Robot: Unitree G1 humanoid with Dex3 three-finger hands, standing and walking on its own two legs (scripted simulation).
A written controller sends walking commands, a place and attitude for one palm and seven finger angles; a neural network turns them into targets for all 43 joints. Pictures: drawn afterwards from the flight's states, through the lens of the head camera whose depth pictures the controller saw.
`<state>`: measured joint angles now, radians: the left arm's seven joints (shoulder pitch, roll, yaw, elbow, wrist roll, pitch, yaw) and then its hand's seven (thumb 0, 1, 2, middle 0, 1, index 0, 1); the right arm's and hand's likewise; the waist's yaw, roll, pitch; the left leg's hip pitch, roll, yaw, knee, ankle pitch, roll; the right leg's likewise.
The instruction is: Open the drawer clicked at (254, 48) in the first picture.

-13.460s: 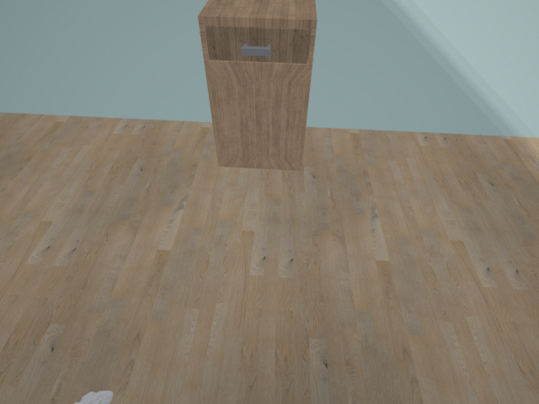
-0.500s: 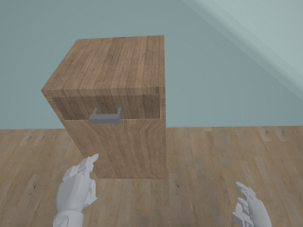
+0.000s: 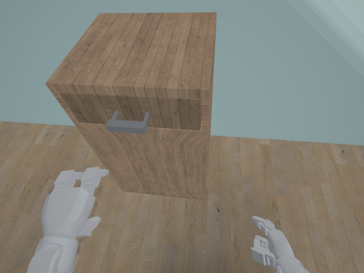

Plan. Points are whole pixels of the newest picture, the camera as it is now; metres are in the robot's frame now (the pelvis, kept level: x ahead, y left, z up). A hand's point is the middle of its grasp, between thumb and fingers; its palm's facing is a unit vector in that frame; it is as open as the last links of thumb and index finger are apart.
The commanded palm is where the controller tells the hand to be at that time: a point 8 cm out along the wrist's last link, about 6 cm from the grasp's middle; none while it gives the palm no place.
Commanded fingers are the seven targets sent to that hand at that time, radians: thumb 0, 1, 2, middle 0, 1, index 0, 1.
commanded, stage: raise the hand with hooked fingers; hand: left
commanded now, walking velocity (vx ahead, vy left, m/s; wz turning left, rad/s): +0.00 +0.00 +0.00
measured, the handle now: (129, 120) +0.52 +0.24 -0.04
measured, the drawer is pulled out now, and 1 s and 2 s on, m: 0.00 0.00 0.00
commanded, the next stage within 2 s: move the hooked fingers above the handle in 1.08 s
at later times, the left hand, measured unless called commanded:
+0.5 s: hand (70, 169) +0.28 +0.27 +0.09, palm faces +0.08 -0.10 -0.99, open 13.5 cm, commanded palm +0.26 +0.27 +0.14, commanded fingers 0.00 -0.50 0.30 -0.30 -1.20 -0.30 -1.20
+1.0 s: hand (63, 163) +0.29 +0.28 +0.10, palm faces +0.00 -0.09 -1.00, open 13.8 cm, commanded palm +0.27 +0.29 +0.17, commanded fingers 0.00 -0.50 0.30 -0.30 -1.20 -0.30 -1.20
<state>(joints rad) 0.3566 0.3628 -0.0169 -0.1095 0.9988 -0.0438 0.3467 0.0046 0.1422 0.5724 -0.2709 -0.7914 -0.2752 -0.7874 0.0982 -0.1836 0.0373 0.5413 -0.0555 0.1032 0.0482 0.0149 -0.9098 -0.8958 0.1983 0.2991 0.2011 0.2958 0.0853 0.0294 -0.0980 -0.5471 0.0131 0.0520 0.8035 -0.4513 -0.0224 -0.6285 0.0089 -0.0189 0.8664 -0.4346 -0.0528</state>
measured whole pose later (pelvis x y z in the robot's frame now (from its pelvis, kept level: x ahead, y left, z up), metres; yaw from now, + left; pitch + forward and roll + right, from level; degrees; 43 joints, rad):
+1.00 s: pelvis -0.02 +0.05 +0.04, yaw -1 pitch +3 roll +0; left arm -0.05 0.47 -0.04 0.06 0.95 -0.09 0.08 0.00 -0.49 0.30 -0.32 -1.20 -0.32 -1.20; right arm 0.19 -0.24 -0.02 0.61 -0.01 0.12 0.00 0.02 -0.91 -0.90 0.20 0.30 0.20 0.30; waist 0.07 0.06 0.01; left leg -0.27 -0.04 0.01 0.51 -0.29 0.04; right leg -0.32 -0.02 0.00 0.51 -0.24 0.01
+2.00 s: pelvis -0.01 +0.04 +0.02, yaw -1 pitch +12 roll +0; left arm -0.45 0.45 -0.04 0.59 1.04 -0.09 0.24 0.00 -0.49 0.30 -0.32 -1.20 -0.32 -1.20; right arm 0.25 -0.24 -0.07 0.65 0.00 0.13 -0.02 0.01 -0.91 -0.90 0.20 0.30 0.20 0.30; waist 0.00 0.05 -0.09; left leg -0.50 -0.02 0.01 0.67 -0.37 0.02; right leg -0.55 0.00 0.00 0.67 -0.31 -0.01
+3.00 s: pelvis -0.01 +0.04 +0.00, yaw -2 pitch +20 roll -1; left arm -0.81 0.51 0.00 1.07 1.10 -0.07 0.32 0.00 -0.48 0.30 -0.33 -1.21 -0.33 -1.20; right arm 0.36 -0.25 -0.06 0.69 -0.02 0.12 -0.02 0.01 -0.91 -0.90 0.20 0.30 0.20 0.30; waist -0.12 0.05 -0.13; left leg -0.75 0.00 0.02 0.81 -0.41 0.03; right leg -0.79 0.03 0.01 0.76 -0.33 0.00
